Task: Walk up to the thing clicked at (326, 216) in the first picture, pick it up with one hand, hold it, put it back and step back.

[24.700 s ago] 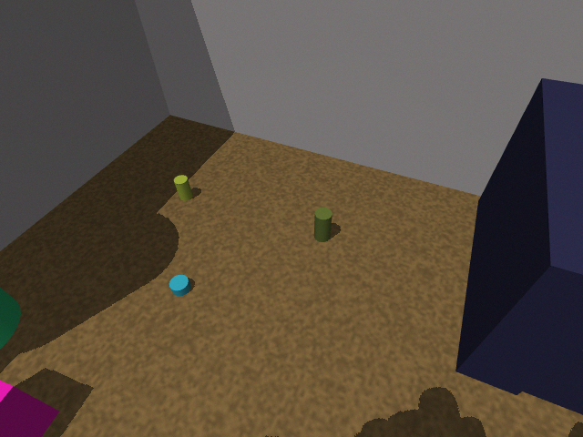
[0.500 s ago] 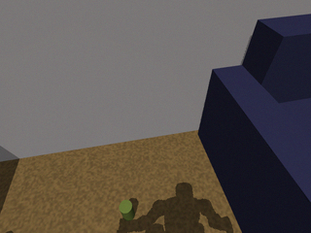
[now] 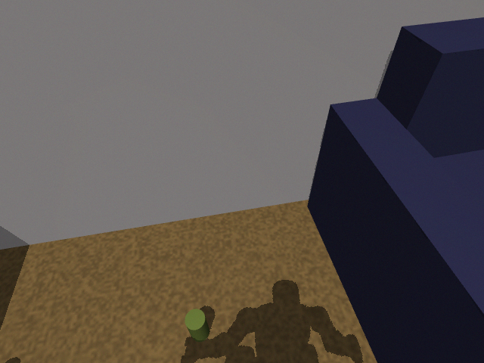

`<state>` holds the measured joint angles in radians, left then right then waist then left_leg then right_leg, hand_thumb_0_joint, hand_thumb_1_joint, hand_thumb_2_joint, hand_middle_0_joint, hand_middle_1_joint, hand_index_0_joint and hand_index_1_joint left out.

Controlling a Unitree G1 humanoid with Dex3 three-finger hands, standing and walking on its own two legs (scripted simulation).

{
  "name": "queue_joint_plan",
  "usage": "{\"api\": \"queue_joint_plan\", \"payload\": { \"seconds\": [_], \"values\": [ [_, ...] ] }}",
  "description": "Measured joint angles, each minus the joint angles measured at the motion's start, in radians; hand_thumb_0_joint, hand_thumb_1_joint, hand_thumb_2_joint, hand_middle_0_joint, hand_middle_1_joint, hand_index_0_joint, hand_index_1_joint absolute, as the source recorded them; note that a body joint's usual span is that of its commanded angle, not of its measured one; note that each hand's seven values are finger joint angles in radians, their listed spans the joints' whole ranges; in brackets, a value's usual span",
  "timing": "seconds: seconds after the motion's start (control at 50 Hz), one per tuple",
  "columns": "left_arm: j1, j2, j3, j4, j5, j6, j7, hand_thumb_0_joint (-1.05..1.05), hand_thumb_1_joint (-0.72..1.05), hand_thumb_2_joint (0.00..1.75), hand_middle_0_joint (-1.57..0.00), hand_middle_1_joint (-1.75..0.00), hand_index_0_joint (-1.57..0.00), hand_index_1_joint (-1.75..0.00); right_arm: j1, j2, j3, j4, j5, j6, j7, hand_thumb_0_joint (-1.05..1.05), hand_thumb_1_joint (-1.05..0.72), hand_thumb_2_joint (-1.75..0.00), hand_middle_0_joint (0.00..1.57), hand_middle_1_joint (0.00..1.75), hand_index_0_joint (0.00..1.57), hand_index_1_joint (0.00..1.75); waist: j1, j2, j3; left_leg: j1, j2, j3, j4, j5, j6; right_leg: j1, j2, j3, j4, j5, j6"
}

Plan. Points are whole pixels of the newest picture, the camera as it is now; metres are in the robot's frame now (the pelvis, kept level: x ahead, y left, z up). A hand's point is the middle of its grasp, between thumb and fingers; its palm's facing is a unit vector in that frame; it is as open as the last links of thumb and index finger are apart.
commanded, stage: go down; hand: left
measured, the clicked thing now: (197, 325) +0.42 +0.20 -0.71
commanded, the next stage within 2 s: none
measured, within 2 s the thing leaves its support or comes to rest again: neither
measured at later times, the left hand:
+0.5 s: hand out of the picture +0.15 +0.27 -0.18, palm faces +0.05 -0.94 -0.33, open 16.1 cm
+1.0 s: hand out of the picture +0.14 +0.28 -0.19, palm faces +0.06 -0.94 -0.33, open 17.1 cm
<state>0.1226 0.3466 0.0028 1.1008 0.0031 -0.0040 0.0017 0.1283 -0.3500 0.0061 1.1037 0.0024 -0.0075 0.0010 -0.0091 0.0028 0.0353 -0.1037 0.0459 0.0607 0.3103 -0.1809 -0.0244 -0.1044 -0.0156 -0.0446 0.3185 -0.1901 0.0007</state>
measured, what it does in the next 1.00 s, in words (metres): lowers itself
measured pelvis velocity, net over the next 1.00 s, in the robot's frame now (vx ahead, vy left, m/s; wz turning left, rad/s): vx -0.01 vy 0.02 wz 0.02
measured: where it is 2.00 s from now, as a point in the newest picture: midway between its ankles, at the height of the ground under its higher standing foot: outside the picture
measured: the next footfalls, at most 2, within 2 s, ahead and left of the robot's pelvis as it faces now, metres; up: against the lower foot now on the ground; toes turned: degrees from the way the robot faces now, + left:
none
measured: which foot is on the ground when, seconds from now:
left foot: down 0.00-1.00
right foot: down 0.00-1.00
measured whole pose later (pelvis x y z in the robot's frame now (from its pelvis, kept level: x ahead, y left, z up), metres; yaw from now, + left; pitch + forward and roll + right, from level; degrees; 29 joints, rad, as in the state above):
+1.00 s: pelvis -0.01 +0.02 -0.08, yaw +1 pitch +16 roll -3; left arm 0.33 0.32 0.19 0.31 0.02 0.30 -0.04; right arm 0.24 -0.23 0.00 0.55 0.01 -0.16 -0.08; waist -0.04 0.01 -0.13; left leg -0.84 0.06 0.00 1.09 -0.52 0.00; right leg -0.78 -0.04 -0.07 1.02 -0.50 0.02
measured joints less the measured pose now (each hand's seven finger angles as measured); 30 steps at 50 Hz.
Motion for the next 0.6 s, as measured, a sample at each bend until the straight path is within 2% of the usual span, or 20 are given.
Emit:
{"api": "queue_joint_plan", "payload": {
  "seconds": [0.04,0.08,0.16,0.22,0.32,0.4,0.5,0.6],
  "values": [
    [-0.033,-0.018,0.026,-0.03,-0.012,-0.015,0.009,0.01,0.86,0.86,-0.17,-0.26,-0.16,-0.26,0.037,0.006,0.0,-0.094,0.028,-0.023,-0.019,0.01,-0.92,-0.9,0.21,0.29,0.2,0.3,-0.003,0.004,0.01,-0.057,-0.003,-0.013,0.051,-0.015,0.005,-0.049,-0.006,-0.011,0.046,-0.017,0.0],
    [-0.092,-0.029,0.06,-0.022,-0.004,-0.019,0.007,0.01,0.8,0.79,-0.14,-0.21,-0.13,-0.21,0.051,0.02,-0.004,-0.159,0.038,-0.032,-0.026,0.01,-0.93,-0.9,0.2,0.29,0.2,0.3,-0.004,0.004,0.019,-0.116,-0.003,-0.019,0.099,-0.028,0.006,-0.105,-0.008,-0.015,0.091,-0.03,-0.001],
    [-0.178,-0.017,0.123,-0.024,0.049,-0.016,-0.022,0.01,0.61,0.61,-0.09,-0.15,-0.09,-0.14,0.067,0.069,-0.016,-0.244,0.031,-0.04,-0.029,0.01,-0.94,-0.91,0.2,0.29,0.2,0.3,-0.013,-0.009,0.008,-0.234,-0.001,-0.022,0.187,-0.054,0.006,-0.223,-0.01,-0.015,0.18,-0.058,-0.002],
    [-0.172,-0.008,0.162,-0.079,0.076,0.007,-0.033,0.01,0.45,0.47,-0.07,-0.11,-0.07,-0.11,0.092,0.099,-0.024,-0.292,0.025,-0.04,-0.026,0.01,-0.93,-0.91,0.2,0.29,0.2,0.3,-0.018,-0.018,-0.012,-0.284,0.001,-0.016,0.237,-0.079,0.007,-0.277,-0.01,-0.006,0.231,-0.079,-0.002],
    [-0.115,-0.01,0.167,-0.183,0.082,0.085,-0.023,0.01,0.18,0.29,-0.07,-0.08,-0.06,-0.08,0.129,0.11,-0.022,-0.353,0.028,-0.04,-0.029,0.01,-0.91,-0.9,0.21,0.3,0.2,0.3,-0.025,-0.005,-0.044,-0.326,0.0,-0.015,0.294,-0.115,0.013,-0.311,-0.014,-0.004,0.273,-0.107,0.005],
    [-0.066,-0.014,0.168,-0.248,0.068,0.136,-0.024,0.01,-0.03,0.2,-0.07,-0.07,-0.07,-0.07,0.132,0.107,-0.023,-0.394,0.027,-0.058,-0.033,0.01,-0.89,-0.89,0.21,0.3,0.21,0.3,-0.029,0.002,-0.065,-0.377,-0.001,-0.014,0.361,-0.152,0.019,-0.359,-0.018,-0.001,0.331,-0.138,0.013],
    [-0.015,-0.028,0.17,-0.349,0.055,0.153,-0.032,0.0,-0.26,0.14,-0.08,-0.07,-0.07,-0.08,0.121,0.101,-0.03,-0.431,0.02,-0.09,-0.037,0.01,-0.85,-0.88,0.21,0.3,0.21,0.31,-0.023,-0.003,-0.086,-0.464,-0.002,-0.019,0.468,-0.205,0.025,-0.44,-0.024,-0.001,0.43,-0.187,0.019],
    [0.041,-0.037,0.174,-0.476,0.057,0.168,-0.039,0.0,-0.4,0.11,-0.09,-0.08,-0.07,-0.09,0.106,0.1,-0.031,-0.461,0.016,-0.109,-0.044,0.01,-0.82,-0.88,0.21,0.3,0.2,0.31,-0.019,-0.009,-0.105,-0.534,0.001,-0.027,0.561,-0.253,0.027,-0.504,-0.024,-0.005,0.512,-0.23,0.022]
  ]
}}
